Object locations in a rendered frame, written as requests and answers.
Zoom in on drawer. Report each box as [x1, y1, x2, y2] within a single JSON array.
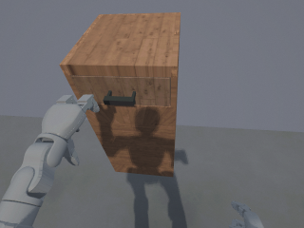
[[71, 75, 171, 106]]

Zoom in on handle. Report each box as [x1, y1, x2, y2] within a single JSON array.
[[103, 90, 136, 106]]

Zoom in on robot right hand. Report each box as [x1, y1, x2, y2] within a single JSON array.
[[229, 200, 264, 228]]

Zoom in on robot left hand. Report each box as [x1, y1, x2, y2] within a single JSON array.
[[42, 94, 100, 166]]

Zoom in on cabinet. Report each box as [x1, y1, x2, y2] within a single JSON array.
[[59, 12, 181, 178]]

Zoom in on left robot forearm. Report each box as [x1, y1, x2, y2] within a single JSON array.
[[0, 133, 68, 228]]

